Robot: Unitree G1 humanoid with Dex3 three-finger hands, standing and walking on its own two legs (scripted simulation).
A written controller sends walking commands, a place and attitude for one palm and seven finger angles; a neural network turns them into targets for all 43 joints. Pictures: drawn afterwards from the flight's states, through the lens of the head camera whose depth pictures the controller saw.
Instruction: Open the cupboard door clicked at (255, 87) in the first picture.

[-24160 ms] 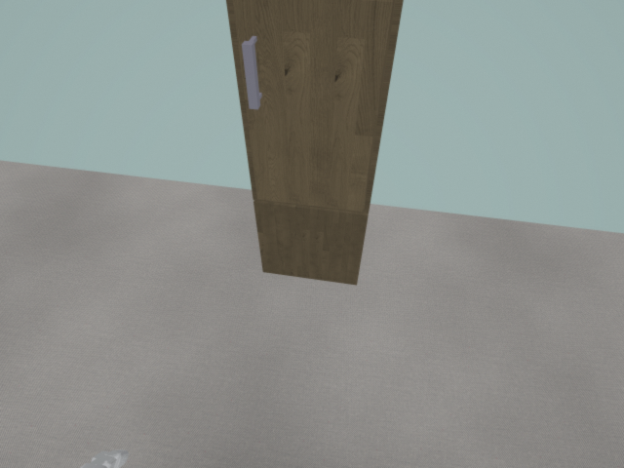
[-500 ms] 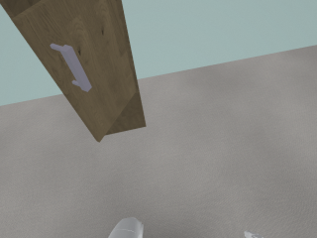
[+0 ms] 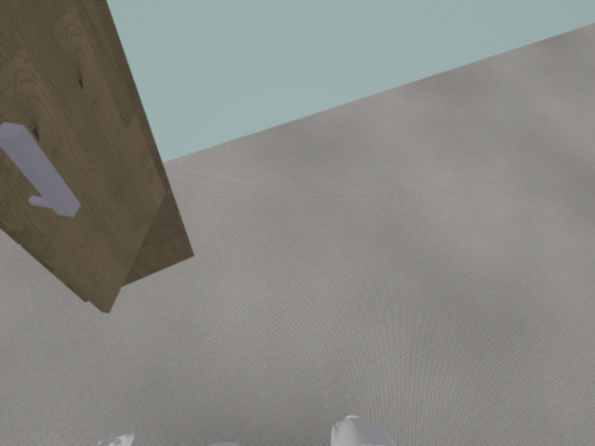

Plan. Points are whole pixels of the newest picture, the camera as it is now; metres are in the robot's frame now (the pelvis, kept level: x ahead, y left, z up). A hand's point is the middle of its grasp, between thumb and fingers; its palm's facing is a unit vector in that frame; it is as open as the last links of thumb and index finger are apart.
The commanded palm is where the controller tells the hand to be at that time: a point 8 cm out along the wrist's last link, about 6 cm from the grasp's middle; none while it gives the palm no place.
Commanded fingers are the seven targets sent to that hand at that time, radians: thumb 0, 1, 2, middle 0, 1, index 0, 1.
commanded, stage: walk to a spot facing it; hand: left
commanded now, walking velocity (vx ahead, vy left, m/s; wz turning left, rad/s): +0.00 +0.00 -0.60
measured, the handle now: (26, 172) +0.40 +0.40 +0.08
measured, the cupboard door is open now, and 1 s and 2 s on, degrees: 51 51 51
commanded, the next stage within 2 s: turn to face it in 1.90 s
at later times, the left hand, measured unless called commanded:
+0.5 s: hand (217, 420) +0.16 +0.13 -0.16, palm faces -0.26 -0.94 -0.21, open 7.4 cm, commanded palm none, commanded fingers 0.00 0.90 0.90 -0.20 -0.30 -0.20 -0.30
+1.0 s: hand (324, 282) +0.41 -0.02 -0.17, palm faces -0.62 -0.77 -0.16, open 7.4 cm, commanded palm none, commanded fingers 0.00 0.90 0.90 -0.20 -0.30 -0.20 -0.30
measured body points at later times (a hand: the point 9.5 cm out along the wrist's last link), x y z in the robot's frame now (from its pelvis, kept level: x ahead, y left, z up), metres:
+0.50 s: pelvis +0.04 -0.04 +0.00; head +0.08 -0.05 +0.45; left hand +0.17 +0.18 -0.14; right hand +0.04 -0.31 -0.14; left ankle +0.08 +0.10 -0.70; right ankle +0.00 -0.14 -0.74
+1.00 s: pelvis +0.19 -0.10 -0.01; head +0.24 -0.13 +0.43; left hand +0.44 +0.02 -0.16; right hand -0.02 -0.22 -0.15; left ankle +0.12 +0.07 -0.74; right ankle +0.24 -0.25 -0.71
